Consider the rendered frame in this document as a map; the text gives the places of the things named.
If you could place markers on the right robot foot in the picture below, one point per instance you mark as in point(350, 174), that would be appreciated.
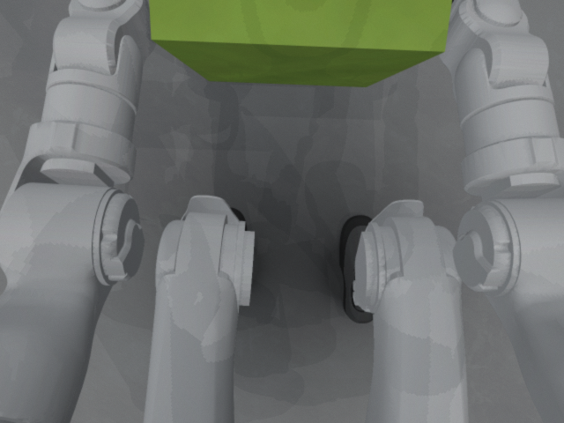
point(349, 242)

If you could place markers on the left robot upper arm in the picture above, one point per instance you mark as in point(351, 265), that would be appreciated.
point(62, 248)

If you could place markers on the right robot thigh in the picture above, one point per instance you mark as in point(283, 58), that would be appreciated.
point(419, 371)

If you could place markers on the robot left forearm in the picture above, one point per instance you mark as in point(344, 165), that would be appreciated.
point(92, 95)

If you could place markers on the right robot upper arm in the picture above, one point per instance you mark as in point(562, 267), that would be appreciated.
point(512, 250)

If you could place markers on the robot right forearm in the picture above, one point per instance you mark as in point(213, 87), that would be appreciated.
point(505, 103)

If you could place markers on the carton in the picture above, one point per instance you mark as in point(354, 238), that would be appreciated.
point(300, 42)

